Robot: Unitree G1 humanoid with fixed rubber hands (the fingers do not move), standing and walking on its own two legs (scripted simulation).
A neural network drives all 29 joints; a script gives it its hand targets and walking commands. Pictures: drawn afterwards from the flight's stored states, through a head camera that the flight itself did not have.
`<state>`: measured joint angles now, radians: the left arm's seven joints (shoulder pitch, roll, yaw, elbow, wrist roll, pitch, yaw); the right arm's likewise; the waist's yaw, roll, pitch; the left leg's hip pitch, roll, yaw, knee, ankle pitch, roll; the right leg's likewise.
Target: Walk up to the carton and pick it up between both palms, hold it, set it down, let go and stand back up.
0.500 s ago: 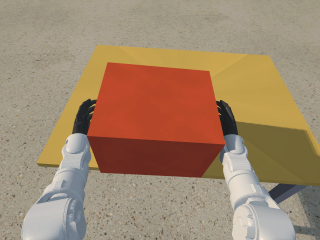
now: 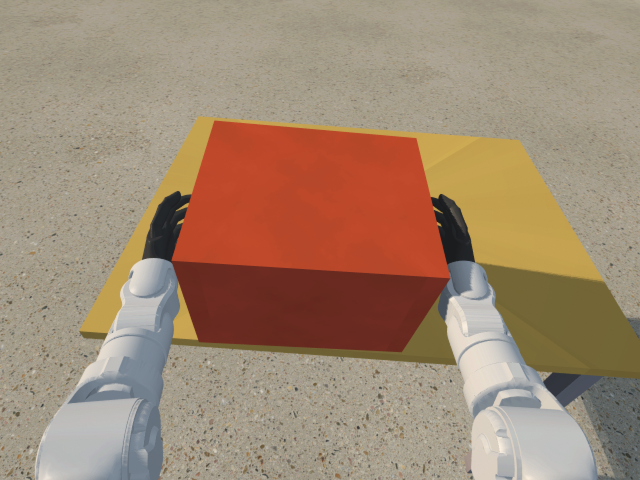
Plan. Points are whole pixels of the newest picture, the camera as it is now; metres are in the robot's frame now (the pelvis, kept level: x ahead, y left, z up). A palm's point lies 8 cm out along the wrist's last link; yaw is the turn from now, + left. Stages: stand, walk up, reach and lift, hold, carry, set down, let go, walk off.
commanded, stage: reach and lift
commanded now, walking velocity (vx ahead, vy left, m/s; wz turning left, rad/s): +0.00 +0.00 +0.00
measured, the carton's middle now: (309, 238) +0.44 +0.00 +0.08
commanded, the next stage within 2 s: hold in 1.68 s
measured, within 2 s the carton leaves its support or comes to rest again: neither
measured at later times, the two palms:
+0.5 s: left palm (158, 244) +0.37 +0.19 +0.14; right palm (474, 255) +0.36 -0.20 +0.13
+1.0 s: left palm (141, 253) +0.35 +0.20 +0.15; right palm (479, 259) +0.33 -0.19 +0.15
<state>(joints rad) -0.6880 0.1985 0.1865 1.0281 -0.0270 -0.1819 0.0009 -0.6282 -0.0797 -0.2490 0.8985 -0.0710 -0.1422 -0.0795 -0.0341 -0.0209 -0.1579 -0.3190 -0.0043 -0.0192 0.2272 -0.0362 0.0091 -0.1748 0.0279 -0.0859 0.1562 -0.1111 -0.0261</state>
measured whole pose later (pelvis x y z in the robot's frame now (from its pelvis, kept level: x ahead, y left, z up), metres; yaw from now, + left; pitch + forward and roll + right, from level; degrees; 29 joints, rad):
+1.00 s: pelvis -0.01 +0.00 +0.00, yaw -1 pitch -2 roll -1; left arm -0.46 0.16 0.23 0.23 0.11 0.51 -0.04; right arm -0.50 -0.11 -0.08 0.46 0.11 0.30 -0.11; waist -0.05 -0.05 -0.06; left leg -0.16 0.01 0.00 0.28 -0.07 0.01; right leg -0.02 0.04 -0.07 0.20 -0.14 -0.03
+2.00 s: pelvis -0.01 +0.00 +0.00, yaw -2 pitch -4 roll -1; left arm -0.52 0.12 0.26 0.05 0.16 0.77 -0.03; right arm -0.61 -0.16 -0.10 0.41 0.15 0.49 -0.07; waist -0.06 -0.05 -0.08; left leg -0.13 0.01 0.01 0.27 -0.08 0.01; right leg 0.01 0.04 -0.05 0.18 -0.13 -0.02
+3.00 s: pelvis -0.01 +0.00 +0.00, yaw -2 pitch -4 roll -1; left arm -0.50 0.10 0.30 -0.05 0.19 0.84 -0.07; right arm -0.62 -0.16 -0.08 0.33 0.18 0.56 -0.09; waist -0.06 -0.05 -0.07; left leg -0.12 0.01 0.01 0.27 -0.08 0.01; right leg 0.03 0.04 -0.05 0.16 -0.12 -0.02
